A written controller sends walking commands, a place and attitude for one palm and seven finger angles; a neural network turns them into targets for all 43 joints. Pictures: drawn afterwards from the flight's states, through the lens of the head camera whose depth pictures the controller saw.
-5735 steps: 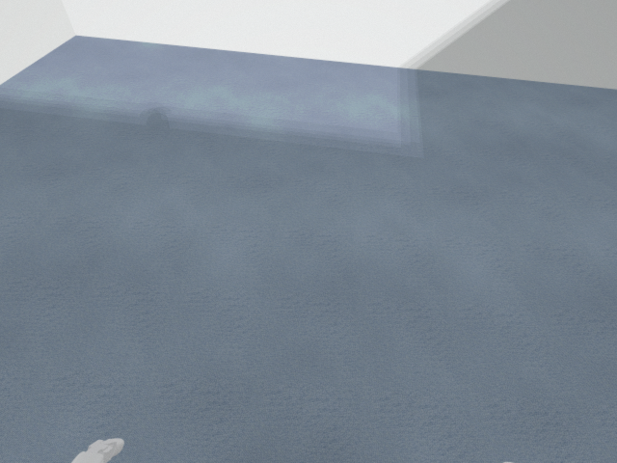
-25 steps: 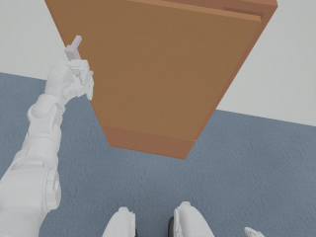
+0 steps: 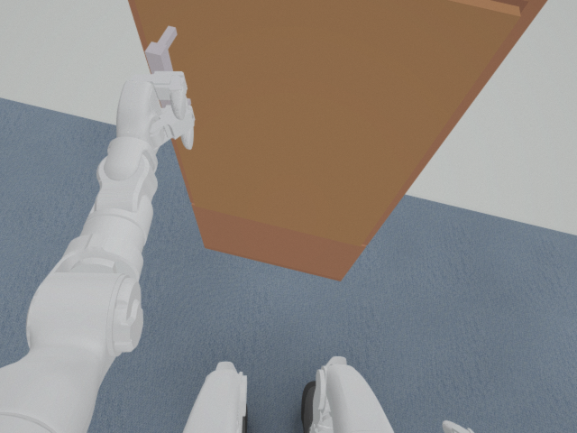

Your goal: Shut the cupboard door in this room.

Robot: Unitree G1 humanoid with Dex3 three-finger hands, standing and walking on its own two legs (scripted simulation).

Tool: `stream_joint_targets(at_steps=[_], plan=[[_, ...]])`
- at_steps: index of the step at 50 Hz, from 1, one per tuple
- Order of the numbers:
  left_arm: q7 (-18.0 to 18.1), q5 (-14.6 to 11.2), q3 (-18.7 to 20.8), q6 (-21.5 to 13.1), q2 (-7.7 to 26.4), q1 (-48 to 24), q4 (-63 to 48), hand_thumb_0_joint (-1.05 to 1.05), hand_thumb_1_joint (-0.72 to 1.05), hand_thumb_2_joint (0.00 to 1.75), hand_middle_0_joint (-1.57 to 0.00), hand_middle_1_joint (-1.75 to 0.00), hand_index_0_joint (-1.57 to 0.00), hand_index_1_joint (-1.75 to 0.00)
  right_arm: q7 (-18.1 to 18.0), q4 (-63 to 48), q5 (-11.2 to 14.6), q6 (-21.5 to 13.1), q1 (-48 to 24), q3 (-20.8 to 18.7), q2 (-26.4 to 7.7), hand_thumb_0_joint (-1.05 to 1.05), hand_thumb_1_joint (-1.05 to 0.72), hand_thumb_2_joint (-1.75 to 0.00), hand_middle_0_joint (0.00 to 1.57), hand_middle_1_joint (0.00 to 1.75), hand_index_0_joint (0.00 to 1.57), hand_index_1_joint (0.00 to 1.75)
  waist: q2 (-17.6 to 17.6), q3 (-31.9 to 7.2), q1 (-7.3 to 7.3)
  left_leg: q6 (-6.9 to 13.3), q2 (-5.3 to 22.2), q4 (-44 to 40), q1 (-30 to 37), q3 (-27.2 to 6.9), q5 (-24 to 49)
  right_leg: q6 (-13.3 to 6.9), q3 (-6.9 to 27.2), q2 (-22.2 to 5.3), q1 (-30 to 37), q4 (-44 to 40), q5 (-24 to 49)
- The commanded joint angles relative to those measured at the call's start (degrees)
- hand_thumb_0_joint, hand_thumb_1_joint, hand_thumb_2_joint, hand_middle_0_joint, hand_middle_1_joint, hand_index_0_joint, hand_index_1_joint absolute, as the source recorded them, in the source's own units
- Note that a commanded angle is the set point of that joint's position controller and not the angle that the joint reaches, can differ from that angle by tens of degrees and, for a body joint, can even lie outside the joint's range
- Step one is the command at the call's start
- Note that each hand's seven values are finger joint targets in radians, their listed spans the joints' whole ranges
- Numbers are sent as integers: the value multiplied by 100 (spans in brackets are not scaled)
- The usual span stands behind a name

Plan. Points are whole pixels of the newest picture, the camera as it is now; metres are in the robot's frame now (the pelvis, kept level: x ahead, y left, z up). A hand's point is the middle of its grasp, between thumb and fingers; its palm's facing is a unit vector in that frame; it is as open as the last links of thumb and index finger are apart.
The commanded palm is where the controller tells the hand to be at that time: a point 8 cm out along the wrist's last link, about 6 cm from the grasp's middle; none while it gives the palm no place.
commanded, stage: pull the fist back off the door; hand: left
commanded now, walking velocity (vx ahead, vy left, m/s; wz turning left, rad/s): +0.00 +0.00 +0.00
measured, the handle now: (173, 82) +0.58 +0.16 +0.09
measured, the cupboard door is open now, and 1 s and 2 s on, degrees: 0 0 0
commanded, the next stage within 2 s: draw the hand back to the body in 0.72 s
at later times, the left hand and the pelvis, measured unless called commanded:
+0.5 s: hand (209, 138) +0.48 +0.10 +0.08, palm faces -0.07 -1.00 -0.05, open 3.1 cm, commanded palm +0.44 +0.16 +0.09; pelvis +0.03 -0.02 +0.03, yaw -4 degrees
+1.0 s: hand (189, 156) +0.42 +0.12 +0.12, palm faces -0.13 -0.99 -0.04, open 3.1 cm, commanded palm +0.39 +0.18 +0.12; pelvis +0.06 -0.02 +0.04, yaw -2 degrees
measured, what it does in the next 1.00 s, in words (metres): shifts its weight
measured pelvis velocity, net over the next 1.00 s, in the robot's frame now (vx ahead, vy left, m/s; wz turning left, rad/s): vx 0.06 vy -0.02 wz -0.04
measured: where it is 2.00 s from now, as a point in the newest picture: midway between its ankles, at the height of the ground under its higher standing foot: outside the picture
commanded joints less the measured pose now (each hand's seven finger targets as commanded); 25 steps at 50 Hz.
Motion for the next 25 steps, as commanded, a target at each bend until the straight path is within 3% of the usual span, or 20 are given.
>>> stream_joint_targets(at_steps=[1,3,5,9,11,16,20,23,24,25], plan=[[589,609,-213,-367,518,-3699,-1255,0,90,90,-130,-150,-130,-150,62,-362,-62,-103,867,-389,-1068,0,-90,-90,20,30,20,30,849,-2391,-838,-120,160,-1472,2342,-747,-1004,-112,287,291,237,-801,-412],[458,776,-353,-475,525,-3510,-1105,0,90,90,-130,-150,-130,-150,108,-396,-60,-61,873,-379,-1064,0,-90,-90,20,30,20,30,812,-2302,-797,-104,150,-1479,2289,-704,-981,-145,320,301,364,-856,-454],[294,746,-431,-587,464,-3458,-1247,0,90,90,-130,-150,-130,-150,126,-475,-52,-52,838,-383,-1053,0,-90,-90,20,30,20,30,963,-2397,-747,-86,126,-1464,2374,-642,-861,-177,347,310,484,-885,-415],[-14,97,119,-468,639,-2646,-1122,0,90,90,-130,-150,-130,-150,78,-645,72,1,648,-366,-1039,0,-90,-90,20,30,20,30,431,-2405,-429,-70,78,-1498,1960,-354,-713,-165,454,341,1347,-1118,-514],[-105,-88,394,-501,794,-2196,-1214,0,90,90,-130,-150,-130,-150,60,-742,104,2,628,-344,-993,0,-90,-90,20,30,20,30,268,-2516,-247,-32,40,-1464,1767,-166,-421,-149,538,341,1798,-1208,-448],[54,161,1020,-729,1425,-760,-1452,0,90,90,-130,-150,-130,-150,85,-945,100,189,641,-349,-877,0,-90,-90,20,30,20,30,-167,-2249,141,30,51,-1443,1221,142,129,-97,703,332,2602,-1241,-21],[51,135,1055,-800,1313,207,-2325,0,90,90,-130,-150,-130,-150,111,-1233,134,326,587,-415,-797,0,-90,-90,20,30,20,30,-196,-2576,362,42,20,-1503,1429,304,712,-88,804,330,3322,-1284,837],[-69,-13,774,-783,911,586,-3019,0,90,90,-130,-150,-130,-150,101,-1286,187,372,504,-466,-735,0,-90,-90,20,30,20,30,-170,-2539,320,27,37,-1584,1725,375,943,-47,816,333,3478,-1378,1270],[-114,-59,768,-807,940,678,-3349,0,90,90,-130,-150,-130,-150,79,-1279,205,375,483,-494,-738,0,-90,-90,20,30,20,30,-156,-2630,313,26,56,-1602,1877,377,1082,-47,805,331,3564,-1372,1466],[-165,-116,628,-836,791,877,-3700,0,90,90,-130,-150,-130,-150,53,-1350,222,350,443,-496,-715,0,-90,-90,20,30,20,30,75,-2702,336,37,38,-1598,2077,392,1363,-67,793,344,3648,-1337,1803]])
